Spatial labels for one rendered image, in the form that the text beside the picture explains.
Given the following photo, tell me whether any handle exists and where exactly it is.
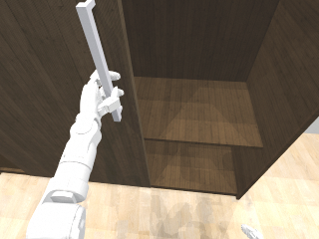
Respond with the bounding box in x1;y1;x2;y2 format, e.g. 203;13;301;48
76;0;123;122

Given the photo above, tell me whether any robot left forearm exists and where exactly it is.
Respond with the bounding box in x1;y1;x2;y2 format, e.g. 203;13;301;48
25;112;102;239

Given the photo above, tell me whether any robot right hand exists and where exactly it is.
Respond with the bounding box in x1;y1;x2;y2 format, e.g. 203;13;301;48
241;224;263;239

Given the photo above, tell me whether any robot left hand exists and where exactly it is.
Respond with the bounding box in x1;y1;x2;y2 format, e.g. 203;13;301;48
80;70;124;119

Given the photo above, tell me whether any robot left upper arm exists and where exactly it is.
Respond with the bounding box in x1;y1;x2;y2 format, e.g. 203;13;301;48
24;202;87;239

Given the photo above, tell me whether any wardrobe door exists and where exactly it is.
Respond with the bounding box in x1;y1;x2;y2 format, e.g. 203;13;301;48
0;154;21;169
0;0;152;188

